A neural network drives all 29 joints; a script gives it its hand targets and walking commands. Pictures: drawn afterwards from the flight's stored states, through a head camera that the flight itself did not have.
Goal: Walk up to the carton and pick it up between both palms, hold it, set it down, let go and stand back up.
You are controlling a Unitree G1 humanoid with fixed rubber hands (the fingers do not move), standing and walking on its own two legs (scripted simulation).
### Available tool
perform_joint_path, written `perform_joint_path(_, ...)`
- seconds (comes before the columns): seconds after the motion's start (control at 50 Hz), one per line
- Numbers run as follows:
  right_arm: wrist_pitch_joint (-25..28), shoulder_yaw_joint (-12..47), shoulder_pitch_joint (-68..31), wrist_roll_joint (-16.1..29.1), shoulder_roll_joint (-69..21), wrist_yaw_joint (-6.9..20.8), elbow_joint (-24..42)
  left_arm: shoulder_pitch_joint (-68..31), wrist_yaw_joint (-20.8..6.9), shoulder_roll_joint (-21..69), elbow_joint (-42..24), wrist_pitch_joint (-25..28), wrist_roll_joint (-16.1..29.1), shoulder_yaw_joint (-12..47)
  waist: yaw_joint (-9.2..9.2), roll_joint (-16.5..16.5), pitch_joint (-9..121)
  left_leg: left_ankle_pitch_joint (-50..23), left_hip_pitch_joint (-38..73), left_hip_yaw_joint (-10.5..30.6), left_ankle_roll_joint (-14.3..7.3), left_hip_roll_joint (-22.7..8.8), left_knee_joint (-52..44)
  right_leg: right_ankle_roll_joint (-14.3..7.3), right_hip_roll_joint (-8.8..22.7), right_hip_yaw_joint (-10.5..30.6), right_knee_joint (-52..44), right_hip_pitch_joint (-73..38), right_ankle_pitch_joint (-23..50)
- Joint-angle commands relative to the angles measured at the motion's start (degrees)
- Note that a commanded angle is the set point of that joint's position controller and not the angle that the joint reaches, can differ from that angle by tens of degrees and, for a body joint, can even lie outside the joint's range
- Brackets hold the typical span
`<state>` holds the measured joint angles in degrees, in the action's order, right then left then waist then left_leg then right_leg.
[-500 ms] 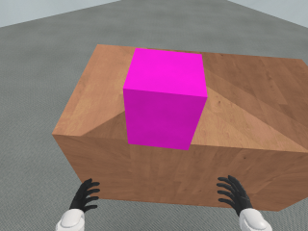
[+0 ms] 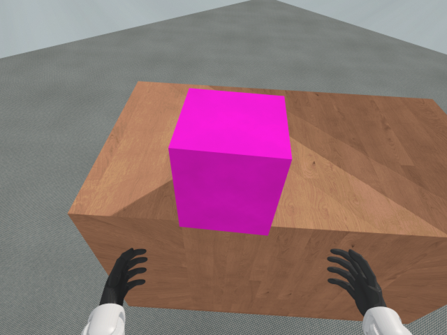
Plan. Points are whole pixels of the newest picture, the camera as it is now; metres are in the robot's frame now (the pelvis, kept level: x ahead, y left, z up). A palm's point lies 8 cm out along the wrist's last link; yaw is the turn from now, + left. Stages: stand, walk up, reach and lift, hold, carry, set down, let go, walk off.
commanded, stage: reach and lift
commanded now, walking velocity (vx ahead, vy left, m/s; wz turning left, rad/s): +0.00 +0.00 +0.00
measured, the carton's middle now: (229, 164) +0.46 +0.02 +0.04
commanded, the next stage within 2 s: none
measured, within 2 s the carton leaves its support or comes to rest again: neither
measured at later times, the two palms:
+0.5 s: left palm (116, 249) +0.24 +0.21 +0.04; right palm (351, 256) +0.25 -0.19 +0.04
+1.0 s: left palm (117, 192) +0.31 +0.22 +0.11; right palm (360, 205) +0.31 -0.20 +0.11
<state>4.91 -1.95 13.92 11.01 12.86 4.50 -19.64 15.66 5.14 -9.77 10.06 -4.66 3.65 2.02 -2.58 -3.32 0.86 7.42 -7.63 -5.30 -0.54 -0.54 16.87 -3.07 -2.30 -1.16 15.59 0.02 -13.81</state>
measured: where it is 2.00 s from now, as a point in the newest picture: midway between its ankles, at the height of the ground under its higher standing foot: outside the picture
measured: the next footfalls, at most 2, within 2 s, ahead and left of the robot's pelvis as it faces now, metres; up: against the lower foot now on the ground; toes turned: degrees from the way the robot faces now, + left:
none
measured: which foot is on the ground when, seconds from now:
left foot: down 0.00-1.00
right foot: down 0.00-1.00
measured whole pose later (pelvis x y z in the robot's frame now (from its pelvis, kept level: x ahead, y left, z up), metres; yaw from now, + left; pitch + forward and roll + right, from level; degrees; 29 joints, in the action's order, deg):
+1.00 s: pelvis -0.01 +0.00 +0.00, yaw -1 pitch -1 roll +1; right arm -11.9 3.2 -16.2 20.6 18.1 -5.7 -14.7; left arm -14.6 1.0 -11.6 4.5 -26.2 7.5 -9.4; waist -0.4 -1.4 0.7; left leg 6.5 -10.0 -5.3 -0.6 -0.8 17.1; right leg -2.9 -2.7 0.2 17.7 3.7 -13.3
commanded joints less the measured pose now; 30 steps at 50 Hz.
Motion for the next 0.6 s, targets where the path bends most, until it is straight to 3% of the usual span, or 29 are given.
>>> perform_joint_path(0.0, 2.0, -0.8, -5.9, 0.0, 4.6, -3.5, 11.3, -7.7, -1.8, -6.7, -6.9, 4.5, 1.2, -3.9, 0.59, 2.4, 3.3, -12.0, 13.2, 4.4, 0.6, 0.4, 2.0, 3.5, 3.7, 3.7, -2.8, 14.7, 18.7)
perform_joint_path(0.18, 2.6, 3.9, -10.6, -0.4, -0.6, -8.9, 13.7, -14.8, -6.5, -10.1, 0.0, 10.4, 5.1, -6.4, 0.95, -0.7, 3.0, -5.0, 8.2, 4.1, -1.9, 0.9, 0.4, 6.9, 6.8, 6.2, -0.8, 10.0, 24.1)
perform_joint_path(0.32, 2.6, 4.5, -17.8, -0.2, -1.0, -11.1, 13.3, -22.7, -7.4, -11.4, 1.4, 11.8, 6.8, -6.9, 1.63, 1.2, 3.0, -4.3, 9.0, 4.7, -1.6, 0.4, 0.2, 6.8, 6.9, 6.3, -0.7, 10.9, 20.8)
perform_joint_path(0.48, -3.5, 3.4, -27.1, 1.9, 1.6, -11.5, 11.1, -31.2, -6.2, -10.8, -1.6, 2.5, 6.3, -7.7, 1.79, 3.1, 4.0, -6.7, 13.4, 5.2, -0.7, -0.2, 0.4, 5.0, 4.8, 5.1, -2.2, 15.0, 14.1)
perform_joint_path(0.58, -7.0, 2.5, -32.0, 3.8, 4.6, -11.2, 13.9, -34.4, -5.1, -10.0, -7.0, -4.3, 5.7, -9.2, 1.47, 3.3, 9.5, -12.6, 16.5, 5.5, 0.0, -0.3, 1.7, 4.6, 3.1, 4.2, -1.7, 14.9, 17.8)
